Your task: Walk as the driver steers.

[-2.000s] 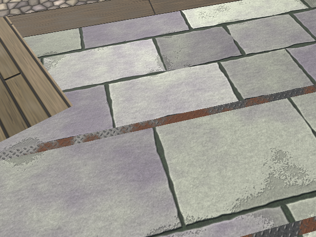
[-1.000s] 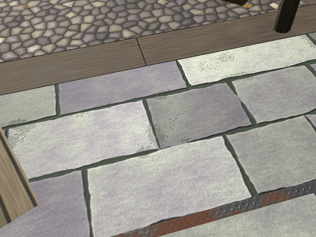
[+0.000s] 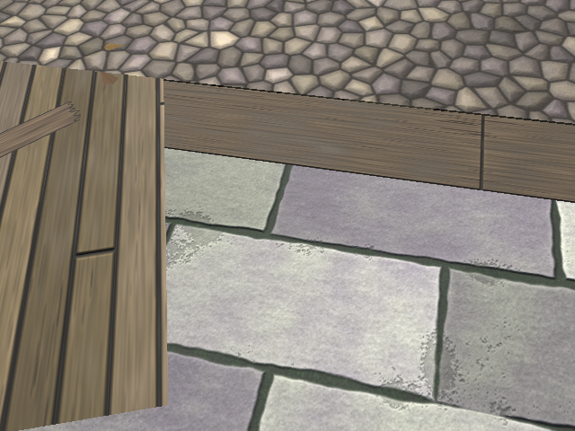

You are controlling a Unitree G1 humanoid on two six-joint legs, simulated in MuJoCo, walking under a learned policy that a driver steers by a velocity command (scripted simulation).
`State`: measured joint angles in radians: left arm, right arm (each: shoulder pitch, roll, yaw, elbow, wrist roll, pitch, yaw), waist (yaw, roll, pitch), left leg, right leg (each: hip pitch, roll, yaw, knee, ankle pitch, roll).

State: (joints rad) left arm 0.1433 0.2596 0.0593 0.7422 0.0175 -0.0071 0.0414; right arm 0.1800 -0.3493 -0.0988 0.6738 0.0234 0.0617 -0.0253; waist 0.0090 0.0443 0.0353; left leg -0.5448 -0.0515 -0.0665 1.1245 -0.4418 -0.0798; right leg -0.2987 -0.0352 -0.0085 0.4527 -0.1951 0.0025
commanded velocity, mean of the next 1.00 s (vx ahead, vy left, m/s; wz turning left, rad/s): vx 0.32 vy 0.00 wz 0.20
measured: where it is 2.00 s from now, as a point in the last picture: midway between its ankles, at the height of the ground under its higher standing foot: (287, 418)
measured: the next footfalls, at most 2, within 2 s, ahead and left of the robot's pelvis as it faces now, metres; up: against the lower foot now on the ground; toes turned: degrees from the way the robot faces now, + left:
left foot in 0.22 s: +0.03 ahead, +0.15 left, +0.00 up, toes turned +8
right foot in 0.70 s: +0.40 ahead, -0.04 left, +0.00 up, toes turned +7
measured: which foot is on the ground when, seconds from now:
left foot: up 0.00-0.20, down 0.22-0.72, up 0.74-1.00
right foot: down 0.00-0.22, up 0.24-0.68, down 0.70-1.00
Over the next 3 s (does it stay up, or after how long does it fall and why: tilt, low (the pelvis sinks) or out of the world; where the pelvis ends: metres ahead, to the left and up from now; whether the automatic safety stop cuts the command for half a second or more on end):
stays up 0.48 0.08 0.00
